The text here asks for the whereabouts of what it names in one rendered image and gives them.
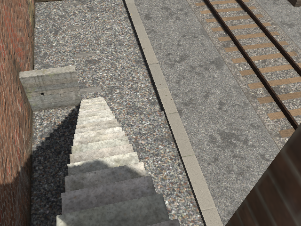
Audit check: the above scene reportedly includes stairs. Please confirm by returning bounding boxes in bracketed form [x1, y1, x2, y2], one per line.
[56, 97, 181, 226]

